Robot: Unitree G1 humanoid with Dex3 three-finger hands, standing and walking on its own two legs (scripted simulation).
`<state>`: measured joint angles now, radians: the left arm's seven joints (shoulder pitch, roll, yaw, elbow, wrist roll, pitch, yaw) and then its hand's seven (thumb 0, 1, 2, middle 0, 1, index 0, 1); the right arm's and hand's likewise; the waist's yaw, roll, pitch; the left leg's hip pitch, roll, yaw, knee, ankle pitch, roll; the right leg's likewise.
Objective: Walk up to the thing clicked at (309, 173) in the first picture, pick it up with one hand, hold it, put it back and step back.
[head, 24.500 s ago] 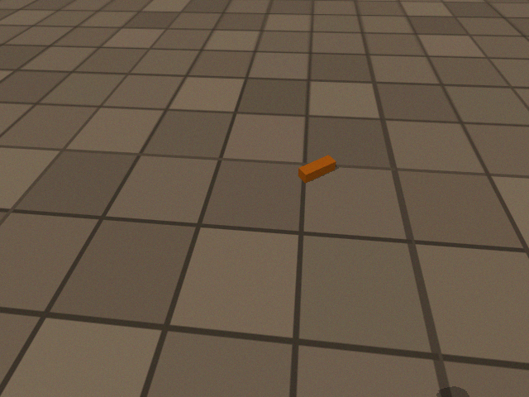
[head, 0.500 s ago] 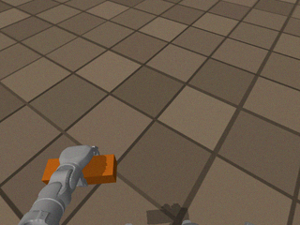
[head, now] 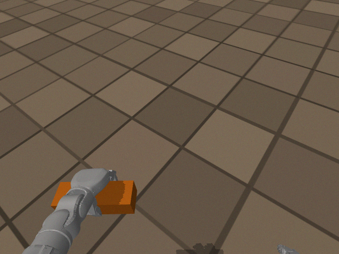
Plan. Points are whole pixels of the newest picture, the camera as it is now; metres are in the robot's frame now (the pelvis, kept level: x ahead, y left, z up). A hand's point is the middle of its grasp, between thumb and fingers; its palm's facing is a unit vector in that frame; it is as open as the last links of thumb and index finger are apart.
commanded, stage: hold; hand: left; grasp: from above
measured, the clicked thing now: (97, 197) +0.31 +0.23 -0.09
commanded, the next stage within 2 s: crouch in 1.50 s
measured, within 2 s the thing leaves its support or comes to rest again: neither
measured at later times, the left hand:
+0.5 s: hand (94, 200) +0.28 +0.22 -0.03, palm faces -0.46 -0.04 -0.88, open 9.8 cm
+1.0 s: hand (93, 202) +0.27 +0.21 -0.02, palm faces -0.46 -0.04 -0.89, open 9.8 cm
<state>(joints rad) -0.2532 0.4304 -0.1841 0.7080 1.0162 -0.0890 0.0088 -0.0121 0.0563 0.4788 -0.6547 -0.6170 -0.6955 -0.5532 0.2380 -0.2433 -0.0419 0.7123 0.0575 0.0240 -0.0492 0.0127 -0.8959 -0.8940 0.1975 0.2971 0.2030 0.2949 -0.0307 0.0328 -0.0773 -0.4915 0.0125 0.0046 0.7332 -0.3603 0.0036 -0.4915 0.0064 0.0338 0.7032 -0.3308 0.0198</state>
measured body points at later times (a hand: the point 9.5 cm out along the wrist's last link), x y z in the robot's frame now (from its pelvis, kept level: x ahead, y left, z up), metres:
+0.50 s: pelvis -0.01 +0.00 +0.01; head +0.00 -0.02 +0.46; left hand +0.30 +0.22 +0.02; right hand +0.12 -0.26 -0.11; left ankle +0.00 +0.11 -0.72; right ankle +0.01 -0.13 -0.72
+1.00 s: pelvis -0.02 -0.01 +0.02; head -0.01 -0.03 +0.47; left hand +0.29 +0.21 +0.04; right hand +0.13 -0.26 -0.10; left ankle +0.00 +0.11 -0.72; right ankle +0.01 -0.13 -0.72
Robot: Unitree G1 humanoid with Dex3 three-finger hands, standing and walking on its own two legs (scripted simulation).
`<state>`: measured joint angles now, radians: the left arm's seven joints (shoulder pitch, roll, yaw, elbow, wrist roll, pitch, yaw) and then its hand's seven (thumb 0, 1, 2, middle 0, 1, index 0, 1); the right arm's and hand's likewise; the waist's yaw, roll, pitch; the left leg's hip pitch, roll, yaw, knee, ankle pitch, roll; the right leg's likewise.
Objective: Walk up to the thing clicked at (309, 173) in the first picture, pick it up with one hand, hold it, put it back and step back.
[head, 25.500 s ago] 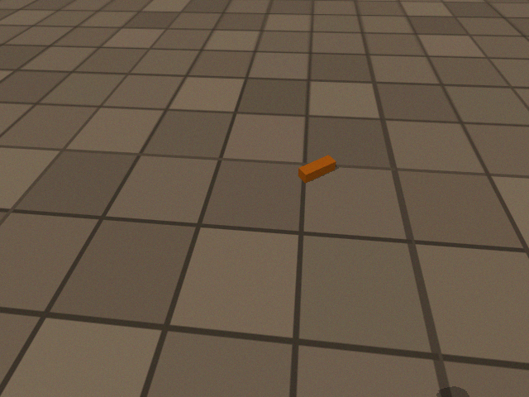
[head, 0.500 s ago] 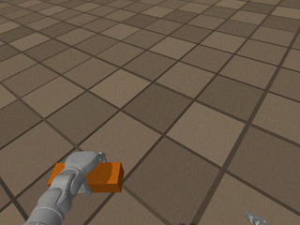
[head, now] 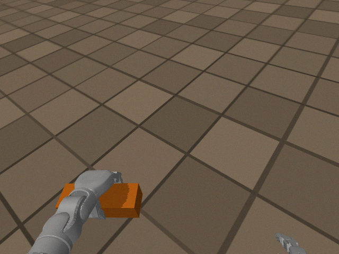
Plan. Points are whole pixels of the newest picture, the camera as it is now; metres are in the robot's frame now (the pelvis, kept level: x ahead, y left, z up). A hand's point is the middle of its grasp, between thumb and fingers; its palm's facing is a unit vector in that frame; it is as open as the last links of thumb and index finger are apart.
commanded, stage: hold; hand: left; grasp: from above
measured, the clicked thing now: (101, 200) +0.30 +0.23 -0.06
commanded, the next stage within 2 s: crouch in 0.50 s
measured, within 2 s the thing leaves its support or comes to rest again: neither
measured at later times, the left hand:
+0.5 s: hand (100, 197) +0.29 +0.22 -0.03, palm faces -0.47 -0.05 -0.88, open 9.9 cm
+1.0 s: hand (106, 204) +0.30 +0.23 -0.11, palm faces -0.45 +0.02 -0.89, open 10.1 cm
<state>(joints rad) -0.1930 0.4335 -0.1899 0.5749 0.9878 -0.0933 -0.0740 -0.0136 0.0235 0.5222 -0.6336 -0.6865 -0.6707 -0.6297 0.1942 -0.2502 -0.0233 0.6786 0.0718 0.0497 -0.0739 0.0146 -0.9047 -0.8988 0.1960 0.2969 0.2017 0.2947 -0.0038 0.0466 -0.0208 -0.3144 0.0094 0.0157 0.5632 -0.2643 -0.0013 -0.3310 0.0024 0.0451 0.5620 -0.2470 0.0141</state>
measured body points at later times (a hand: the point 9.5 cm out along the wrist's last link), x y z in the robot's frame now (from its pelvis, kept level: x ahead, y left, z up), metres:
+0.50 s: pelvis +0.01 +0.00 +0.00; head +0.02 -0.02 +0.45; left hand +0.31 +0.22 +0.02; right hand +0.15 -0.25 -0.11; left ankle +0.02 +0.12 -0.73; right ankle +0.03 -0.13 -0.73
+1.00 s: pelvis +0.00 +0.00 -0.03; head +0.05 +0.00 +0.42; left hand +0.32 +0.23 -0.06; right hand +0.13 -0.27 -0.14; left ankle +0.02 +0.12 -0.73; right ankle +0.03 -0.13 -0.73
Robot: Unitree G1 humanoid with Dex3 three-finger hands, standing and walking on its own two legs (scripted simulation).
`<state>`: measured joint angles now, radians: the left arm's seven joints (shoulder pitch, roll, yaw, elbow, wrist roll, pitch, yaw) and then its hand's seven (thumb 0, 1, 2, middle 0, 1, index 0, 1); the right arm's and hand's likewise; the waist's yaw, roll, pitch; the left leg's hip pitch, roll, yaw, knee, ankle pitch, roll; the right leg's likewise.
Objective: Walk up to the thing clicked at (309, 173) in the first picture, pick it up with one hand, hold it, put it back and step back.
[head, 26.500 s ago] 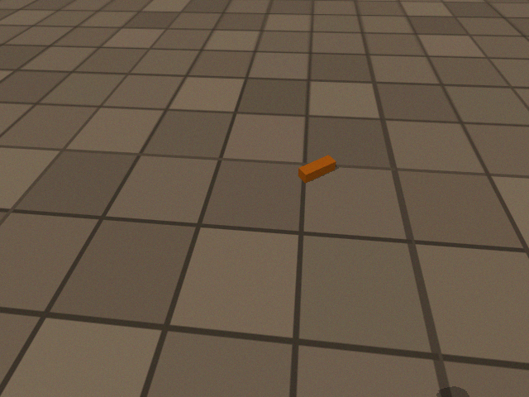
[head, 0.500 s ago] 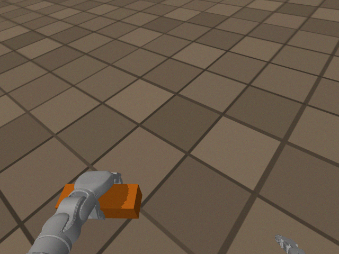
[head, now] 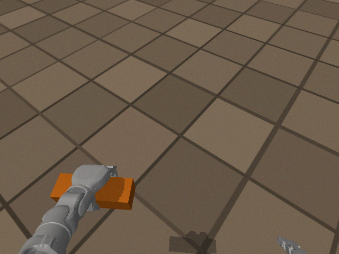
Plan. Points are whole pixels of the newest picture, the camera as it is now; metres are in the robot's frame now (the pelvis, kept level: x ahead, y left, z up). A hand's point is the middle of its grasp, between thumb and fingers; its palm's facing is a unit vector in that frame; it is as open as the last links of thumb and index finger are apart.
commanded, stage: crouch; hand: left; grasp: from above
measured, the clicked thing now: (95, 191) +0.32 +0.24 -0.11
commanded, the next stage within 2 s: lower in 1.64 s
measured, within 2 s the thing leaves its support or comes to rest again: neither
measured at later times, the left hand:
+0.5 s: hand (112, 199) +0.37 +0.25 -0.32, palm faces -0.44 +0.05 -0.90, open 10.0 cm
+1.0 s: hand (119, 204) +0.41 +0.26 -0.49, palm faces -0.45 +0.00 -0.89, open 9.9 cm
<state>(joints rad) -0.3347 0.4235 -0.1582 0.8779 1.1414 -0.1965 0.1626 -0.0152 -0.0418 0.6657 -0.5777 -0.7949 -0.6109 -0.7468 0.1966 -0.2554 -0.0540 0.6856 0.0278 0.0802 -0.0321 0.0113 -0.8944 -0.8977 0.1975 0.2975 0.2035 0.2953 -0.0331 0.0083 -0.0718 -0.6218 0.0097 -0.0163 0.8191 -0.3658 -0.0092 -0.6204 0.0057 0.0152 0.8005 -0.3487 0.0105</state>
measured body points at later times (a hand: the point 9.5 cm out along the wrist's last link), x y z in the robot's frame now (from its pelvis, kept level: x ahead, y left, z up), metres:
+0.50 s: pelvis -0.05 +0.02 -0.20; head +0.12 +0.04 +0.22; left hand +0.39 +0.25 -0.27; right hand -0.02 -0.26 -0.32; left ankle +0.02 +0.12 -0.70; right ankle +0.03 -0.13 -0.70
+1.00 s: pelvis -0.06 +0.01 -0.32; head +0.18 +0.06 +0.06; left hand +0.43 +0.26 -0.44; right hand -0.01 -0.27 -0.43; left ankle +0.02 +0.12 -0.70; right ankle +0.03 -0.13 -0.70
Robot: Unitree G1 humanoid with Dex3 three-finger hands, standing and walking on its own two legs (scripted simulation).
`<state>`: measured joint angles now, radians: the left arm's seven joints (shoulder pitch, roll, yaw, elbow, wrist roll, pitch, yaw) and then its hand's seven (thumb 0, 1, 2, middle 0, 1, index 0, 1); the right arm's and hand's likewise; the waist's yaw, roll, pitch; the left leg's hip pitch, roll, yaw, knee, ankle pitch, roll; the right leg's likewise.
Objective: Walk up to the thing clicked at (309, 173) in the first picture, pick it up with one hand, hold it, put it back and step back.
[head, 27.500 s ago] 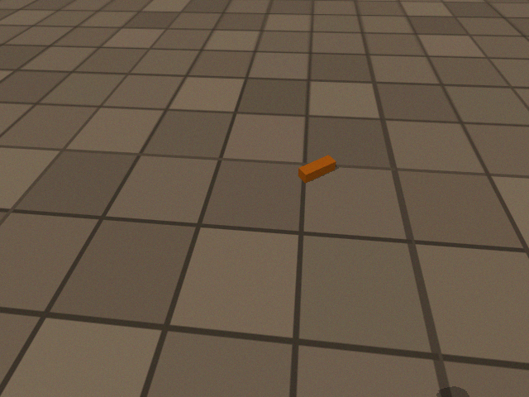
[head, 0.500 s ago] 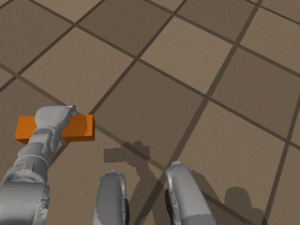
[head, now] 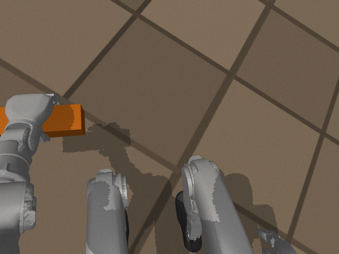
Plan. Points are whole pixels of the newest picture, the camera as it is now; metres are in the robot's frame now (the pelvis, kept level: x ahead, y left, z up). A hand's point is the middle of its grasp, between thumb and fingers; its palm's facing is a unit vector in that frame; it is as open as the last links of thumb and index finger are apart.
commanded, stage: crouch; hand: left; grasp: from above
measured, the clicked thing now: (39, 122) +0.45 +0.30 -0.19
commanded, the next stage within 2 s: lower in 0.64 s
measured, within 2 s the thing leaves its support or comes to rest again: rests again in 1.82 s
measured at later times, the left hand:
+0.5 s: hand (49, 124) +0.46 +0.29 -0.23, palm faces -0.47 -0.03 -0.88, open 9.8 cm
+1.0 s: hand (52, 125) +0.47 +0.29 -0.27, palm faces -0.49 -0.04 -0.87, open 9.8 cm
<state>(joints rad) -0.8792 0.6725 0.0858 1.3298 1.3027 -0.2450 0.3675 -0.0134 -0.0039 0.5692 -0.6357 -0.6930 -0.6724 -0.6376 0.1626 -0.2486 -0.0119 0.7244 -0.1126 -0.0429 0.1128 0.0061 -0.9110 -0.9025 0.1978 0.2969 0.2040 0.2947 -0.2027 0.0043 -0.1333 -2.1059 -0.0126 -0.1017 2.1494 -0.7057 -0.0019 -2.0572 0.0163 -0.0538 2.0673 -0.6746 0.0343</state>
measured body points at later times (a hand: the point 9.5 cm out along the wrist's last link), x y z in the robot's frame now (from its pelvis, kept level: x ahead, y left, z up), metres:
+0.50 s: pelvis -0.01 +0.00 -0.06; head +0.24 +0.07 +0.31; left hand +0.48 +0.29 -0.18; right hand +0.02 -0.28 -0.16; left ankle +0.07 +0.12 -0.38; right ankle +0.09 -0.13 -0.38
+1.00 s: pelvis -0.01 +0.00 -0.09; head +0.25 +0.08 +0.27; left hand +0.49 +0.29 -0.22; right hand +0.03 -0.28 -0.18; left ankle +0.07 +0.12 -0.38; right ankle +0.09 -0.13 -0.38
